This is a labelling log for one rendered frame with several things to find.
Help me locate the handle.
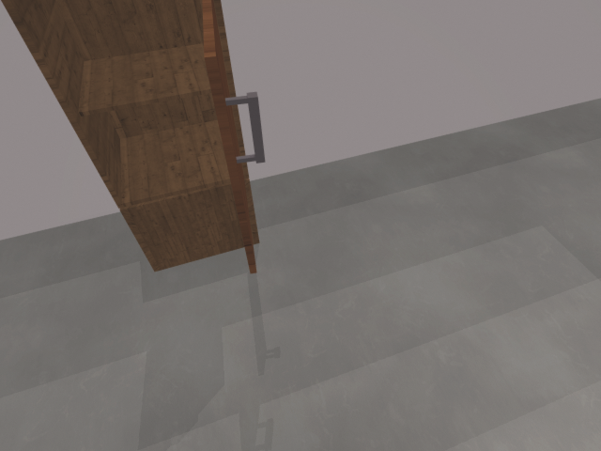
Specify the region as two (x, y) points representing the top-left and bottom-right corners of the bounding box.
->
(225, 92), (265, 163)

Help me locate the cupboard door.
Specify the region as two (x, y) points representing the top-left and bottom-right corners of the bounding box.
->
(202, 0), (256, 273)

